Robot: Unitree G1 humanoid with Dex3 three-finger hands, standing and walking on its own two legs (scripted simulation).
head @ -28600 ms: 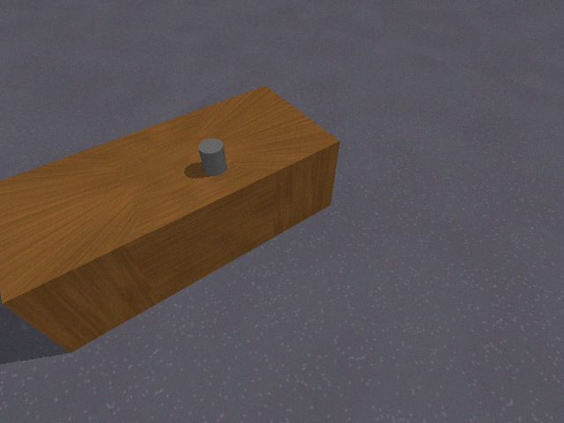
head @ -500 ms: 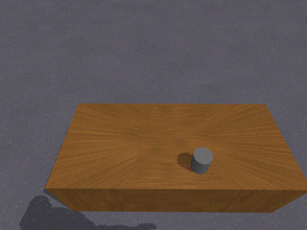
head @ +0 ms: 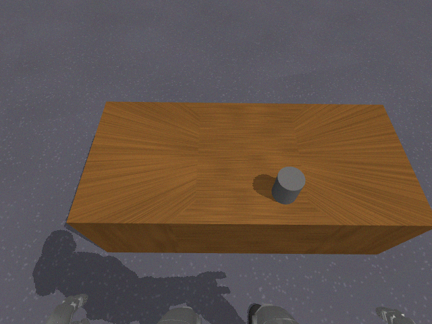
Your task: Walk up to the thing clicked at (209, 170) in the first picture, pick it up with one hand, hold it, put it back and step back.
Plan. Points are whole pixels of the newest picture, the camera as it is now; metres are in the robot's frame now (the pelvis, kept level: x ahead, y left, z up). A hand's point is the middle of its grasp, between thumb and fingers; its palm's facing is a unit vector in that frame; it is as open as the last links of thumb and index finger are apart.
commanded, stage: step back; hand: right
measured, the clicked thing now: (287, 185) +0.53 -0.22 -0.32
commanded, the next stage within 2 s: none
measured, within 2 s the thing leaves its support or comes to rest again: neither
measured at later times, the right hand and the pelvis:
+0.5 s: hand out of the picture -0.02 -0.24 -0.16, palm faces +0.07 +0.92 -0.40, open 7.4 cm; pelvis -0.08 +0.03 -0.01, yaw -4 degrees
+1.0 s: hand out of the picture -0.13 -0.21 -0.12, palm faces -0.02 +0.89 -0.46, open 7.4 cm; pelvis -0.20 +0.06 +0.00, yaw -2 degrees
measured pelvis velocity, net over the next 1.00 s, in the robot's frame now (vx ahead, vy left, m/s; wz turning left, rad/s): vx -0.20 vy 0.06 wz -0.04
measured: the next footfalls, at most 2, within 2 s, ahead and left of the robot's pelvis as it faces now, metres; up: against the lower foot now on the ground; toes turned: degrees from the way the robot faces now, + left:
left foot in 0.08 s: -0.01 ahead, +0.13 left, +0.00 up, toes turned -1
right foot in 0.46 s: -0.04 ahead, -0.09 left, +0.00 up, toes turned +0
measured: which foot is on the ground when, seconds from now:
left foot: up 0.00-0.06, down 0.08-0.52, up 0.54-0.80, down 0.82-1.00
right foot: down 0.00-0.08, up 0.10-0.44, down 0.46-0.84, up 0.86-1.00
